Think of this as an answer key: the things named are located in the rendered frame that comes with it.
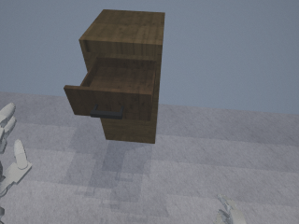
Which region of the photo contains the drawer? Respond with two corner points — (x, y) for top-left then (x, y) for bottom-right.
(64, 57), (157, 121)

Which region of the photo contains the handle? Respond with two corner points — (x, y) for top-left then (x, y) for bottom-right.
(90, 104), (124, 119)

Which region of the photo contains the robot right hand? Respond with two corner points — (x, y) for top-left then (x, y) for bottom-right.
(213, 193), (248, 224)

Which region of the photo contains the cabinet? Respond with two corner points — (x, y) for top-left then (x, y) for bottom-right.
(78, 9), (165, 144)

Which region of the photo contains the robot left hand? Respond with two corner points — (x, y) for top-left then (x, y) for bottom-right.
(0, 103), (33, 199)

